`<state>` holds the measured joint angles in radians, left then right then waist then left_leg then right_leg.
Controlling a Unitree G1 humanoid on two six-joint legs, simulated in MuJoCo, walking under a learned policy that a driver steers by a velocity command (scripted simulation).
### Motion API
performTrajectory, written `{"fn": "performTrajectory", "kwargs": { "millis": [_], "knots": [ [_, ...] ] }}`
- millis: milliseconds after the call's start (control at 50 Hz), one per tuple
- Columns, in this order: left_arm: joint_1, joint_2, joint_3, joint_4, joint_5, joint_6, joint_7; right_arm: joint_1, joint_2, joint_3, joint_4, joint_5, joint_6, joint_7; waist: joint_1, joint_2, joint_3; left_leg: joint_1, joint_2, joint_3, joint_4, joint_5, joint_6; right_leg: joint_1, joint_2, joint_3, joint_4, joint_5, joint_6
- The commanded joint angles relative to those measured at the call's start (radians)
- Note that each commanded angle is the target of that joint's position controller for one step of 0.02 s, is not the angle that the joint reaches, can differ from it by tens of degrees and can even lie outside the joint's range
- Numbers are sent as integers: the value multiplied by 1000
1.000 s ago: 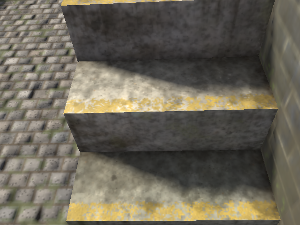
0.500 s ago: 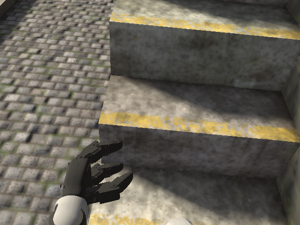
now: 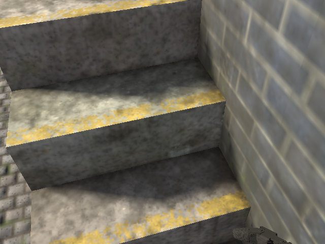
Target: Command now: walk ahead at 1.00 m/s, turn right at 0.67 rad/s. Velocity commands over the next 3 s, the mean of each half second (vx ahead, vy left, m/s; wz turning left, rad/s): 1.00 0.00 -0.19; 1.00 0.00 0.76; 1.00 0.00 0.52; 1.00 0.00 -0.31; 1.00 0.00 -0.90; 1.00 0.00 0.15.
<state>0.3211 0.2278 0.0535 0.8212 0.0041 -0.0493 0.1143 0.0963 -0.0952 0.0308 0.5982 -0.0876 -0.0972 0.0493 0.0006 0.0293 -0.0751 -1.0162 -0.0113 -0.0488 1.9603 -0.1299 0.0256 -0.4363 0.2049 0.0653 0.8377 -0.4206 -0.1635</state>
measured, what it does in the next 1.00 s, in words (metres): climbs, turning left: left foot 0.21 m higher, then right foot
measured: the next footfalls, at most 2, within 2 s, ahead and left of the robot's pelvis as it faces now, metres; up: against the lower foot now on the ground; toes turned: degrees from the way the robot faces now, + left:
left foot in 0.24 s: +0.27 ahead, +0.13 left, +0.21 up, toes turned +2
right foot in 0.58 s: +0.32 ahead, -0.15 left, +0.20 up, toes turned +2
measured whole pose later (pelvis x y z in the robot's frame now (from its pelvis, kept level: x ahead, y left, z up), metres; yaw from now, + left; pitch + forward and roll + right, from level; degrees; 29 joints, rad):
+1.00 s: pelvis +0.38 +0.12 +0.32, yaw +19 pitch +0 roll +1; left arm 0.05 0.28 0.04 0.62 0.02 -0.05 -0.01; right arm 0.18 -0.25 -0.06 0.60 -0.06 0.05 0.03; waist -0.10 0.02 0.00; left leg -0.83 -0.11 -0.01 1.37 -0.55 0.08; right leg -0.49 -0.12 0.04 1.58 -0.09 -0.07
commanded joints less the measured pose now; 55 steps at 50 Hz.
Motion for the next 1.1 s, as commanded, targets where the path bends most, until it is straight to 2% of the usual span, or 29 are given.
{"fn": "performTrajectory", "kwargs": {
  "millis": [20, 40, 60, 140, 180, 200, 220, 240, 260, 280, 300, 340, 420, 460, 520, 540, 560, 580, 600, 620, 660, 760, 820, 860, 900, 940, 960, 1000, 1100],
  "knots": [
    [-5, 142, 17, -28, -60, -3, -17, -482, -78, 17, -283, 160, -26, -76, 88, -18, 153, -660, 59, 12, 399, -244, -120, 288, -364, 652, -469, 123, -158],
    [25, 191, 29, 5, -61, 25, -27, -549, -11, 49, -354, 170, -40, -85, 85, -46, 170, -907, 79, 24, 408, -332, -141, 420, -369, 562, -449, 171, -135],
    [163, 132, 31, -2, -15, -23, 13, -284, 39, 71, -238, -7, 4, -73, 77, -39, 93, -621, 78, -40, 272, -292, 16, 376, -326, 427, -468, 72, -66],
    [122, 153, 27, -7, -25, -41, 33, -387, 31, 67, -293, 7, 93, -47, 99, -65, 28, -88, 80, 114, -110, -286, 83, 174, -341, 298, -845, 372, -123],
    [-60, 168, 26, -100, -64, -63, 34, -206, -20, 28, -178, 8, 78, -22, -2, -27, -197, 540, -5, 236, -414, -254, 133, 75, -323, 22, -692, 1486, -17],
    [-35, 249, 44, -114, -72, -77, 36, -145, -53, 10, -155, 25, 83, -9, -44, -16, -328, 688, -71, 243, -476, -332, 125, 130, -345, 28, -533, 1890, 14],
    [57, 396, 79, -90, -146, -15, 55, -293, -172, -35, -267, 217, 56, -40, -98, 74, -244, 640, -107, 304, -688, -508, 82, 271, -402, 205, -394, 2699, 91],
    [-47, 434, 94, -120, -87, 14, 75, -123, -236, -59, -203, 242, 42, -43, -208, 28, -323, 731, -91, 166, -858, -541, 117, 306, -427, 216, -106, 2803, 108],
    [-124, 248, 68, -197, -47, -92, 1, 250, -249, -70, -46, 11, 64, -47, -233, -150, -473, 990, -27, -115, -956, -405, 273, 85, -342, 101, 295, 1963, 61],
    [-342, 87, 21, -291, -36, -136, -53, 368, -350, -120, 52, -37, 99, -79, -310, 210, -431, 1113, 281, -705, -1271, -254, 469, -421, 28, 79, 936, 439, 109],
    [-410, -16, 0, -338, 48, -152, -62, 304, -295, -139, 45, -45, 114, -80, -275, -2, -377, 1021, 294, -832, -1443, -415, 467, -587, 41, 250, 1450, 237, 91],
    [-373, -107, -51, -431, 47, -116, -64, 84, -194, -108, 116, -8, 96, -91, -45, -18, 10, 771, 292, -619, -1545, -342, 357, -822, -43, 278, 1688, 171, 89],
    [-136, 8, -31, -361, -7, 2, -46, -85, -156, -59, 118, 43, 51, -80, 174, -169, 221, 278, 99, -34, -1575, 11, 141, -474, -71, 170, 1211, 91, 131],
    [-198, -44, -56, -372, -34, 21, -15, -111, -202, -71, 159, 58, -27, -67, 188, -105, 225, 131, 69, 83, -1583, 228, 205, -266, -84, -1, 986, 161, 140],
    [180, 76, -8, -201, -82, -9, 14, -257, -274, -118, 182, 143, -65, -56, 358, -62, -36, 188, -44, 149, -1237, 654, 209, 355, -174, -254, 125, 546, 169],
    [346, 84, 3, -147, -52, -36, 39, -312, -327, -131, 157, 170, -38, -40, 456, -129, -73, 242, -113, 158, -1023, 573, 195, 510, -145, -211, -318, 708, 189],
    [327, 102, 7, -83, -73, -70, 41, -392, -265, -124, 96, 133, -27, -34, 431, -263, 9, 144, -164, 119, -682, -116, 123, 573, -247, -22, -644, 941, 145],
    [73, 73, -16, -114, -17, -101, 9, -369, -233, -113, 62, 80, -16, -54, 297, -130, 96, 168, -164, -2, -189, -285, 102, 440, -387, 61, -716, 998, 118],
    [8, 111, -5, -148, 32, -125, -12, -271, -122, -110, -6, 86, -13, -71, 142, -198, -80, -89, -220, -171, 198, -276, 36, 724, -536, 184, -274, 1806, 128],
    [-44, 125, 9, -175, 37, -143, -16, -81, -138, -109, -19, 84, -4, -76, 35, -186, -254, -200, -141, -276, 278, -277, 30, 861, -682, 298, -230, 1741, 88],
    [-118, 104, 18, -103, 27, -129, -10, -38, -130, -110, 20, 40, 65, -37, -38, 5, -237, -364, -112, -199, 444, -273, 69, 821, -651, 126, -304, 929, 36],
    [-157, 181, 25, -65, 0, -124, -15, -142, -105, -71, -140, 43, 177, -20, -108, -107, 33, -290, 18, -87, 158, -343, 95, 312, -632, -117, -699, 319, 84],
    [-192, 219, 19, -87, -56, -60, -31, -141, -88, -23, -147, 71, 207, -11, -116, -168, 116, 281, 31, 139, -558, -373, 150, 40, -486, -387, -921, 716, 53],
    [-164, 289, 28, -103, -76, -41, -28, 239, -153, -72, -18, 52, 188, -9, -208, -271, -183, 500, -78, 207, -485, -378, 182, 366, -587, -365, -479, 1980, 19],
    [-72, 364, 54, -106, -56, -30, -77, 325, -216, -113, -41, 35, 162, -10, -210, -302, -324, 620, -187, 42, -798, -570, 230, 399, -548, -322, -65, 1710, -33],
    [-329, 194, 23, -283, -7, -40, -156, 226, -396, -185, -72, 34, 164, -20, -227, 94, -173, 616, 79, -910, -1465, -1237, 381, -156, -236, -205, 659, 296, 64],
    [-558, 41, -14, -410, 39, -36, -162, 167, -376, -170, -89, 48, 145, -14, -228, 16, -71, 489, 113, -1037, -1569, -1147, 345, -337, -168, 40, 1110, 218, 89],
    [-511, -155, -86, -474, 56, -36, -127, 163, -312, -135, -4, -3, 104, -45, -97, 191, -2, 461, 68, -825, -1492, -847, 217, -513, -166, 96, 1417, 296, 59],
    [-375, -50, -71, -421, 46, -34, -68, 196, -220, -122, 67, 31, 38, -15, -4, 66, 126, 444, 4, -550, -1534, -523, 198, -662, -162, 55, 1437, 199, 91]
  ]
}}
